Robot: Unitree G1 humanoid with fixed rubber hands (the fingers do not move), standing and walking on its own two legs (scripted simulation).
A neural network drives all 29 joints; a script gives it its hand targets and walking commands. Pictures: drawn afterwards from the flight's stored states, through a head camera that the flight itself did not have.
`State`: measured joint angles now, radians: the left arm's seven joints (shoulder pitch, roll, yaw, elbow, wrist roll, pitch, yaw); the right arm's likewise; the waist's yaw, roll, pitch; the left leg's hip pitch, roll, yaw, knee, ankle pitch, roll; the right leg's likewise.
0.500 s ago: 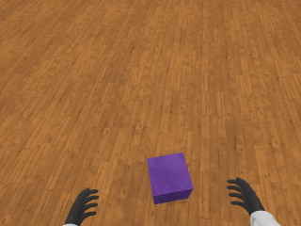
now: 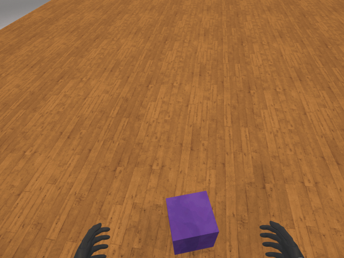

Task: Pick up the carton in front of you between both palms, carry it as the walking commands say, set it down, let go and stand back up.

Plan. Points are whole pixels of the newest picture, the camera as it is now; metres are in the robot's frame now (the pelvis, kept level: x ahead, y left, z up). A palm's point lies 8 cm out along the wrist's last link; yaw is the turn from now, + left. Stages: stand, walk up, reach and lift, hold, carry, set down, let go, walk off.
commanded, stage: let go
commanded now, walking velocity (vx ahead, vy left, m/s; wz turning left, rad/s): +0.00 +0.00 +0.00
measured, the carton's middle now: (190, 223) +0.43 -0.05 -0.65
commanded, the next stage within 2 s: stand in 0.02 s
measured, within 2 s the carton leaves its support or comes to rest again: neither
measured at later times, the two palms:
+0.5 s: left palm out of the picture +0.16 +0.28 -0.09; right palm out of the picture +0.15 -0.29 -0.08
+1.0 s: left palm out of the picture +0.12 +0.30 -0.09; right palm out of the picture +0.12 -0.30 -0.08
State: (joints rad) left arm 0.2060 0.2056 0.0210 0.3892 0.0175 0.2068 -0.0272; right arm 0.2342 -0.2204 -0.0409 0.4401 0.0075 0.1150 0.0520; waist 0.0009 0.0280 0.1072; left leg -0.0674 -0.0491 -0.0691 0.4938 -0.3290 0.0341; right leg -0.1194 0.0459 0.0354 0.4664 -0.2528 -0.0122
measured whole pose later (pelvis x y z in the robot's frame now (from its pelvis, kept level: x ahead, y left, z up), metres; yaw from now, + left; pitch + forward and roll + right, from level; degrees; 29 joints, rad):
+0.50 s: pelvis +0.02 +0.00 +0.00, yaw +0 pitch +0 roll -1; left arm 0.14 0.33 0.03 0.79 0.04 0.00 0.03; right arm 0.21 -0.34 -0.04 0.71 -0.03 0.01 -0.02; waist 0.00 0.00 0.01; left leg -0.14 -0.05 -0.08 0.49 -0.35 0.03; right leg -0.19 0.04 0.03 0.49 -0.28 -0.02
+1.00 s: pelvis +0.01 +0.00 +0.01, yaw +1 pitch -2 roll +0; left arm 0.13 0.36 0.02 0.93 0.03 -0.01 0.02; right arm 0.18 -0.36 -0.01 0.85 -0.03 -0.01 -0.02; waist 0.01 0.00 0.01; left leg -0.08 -0.06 -0.08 0.40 -0.28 0.03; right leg -0.14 0.03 0.03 0.40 -0.22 -0.01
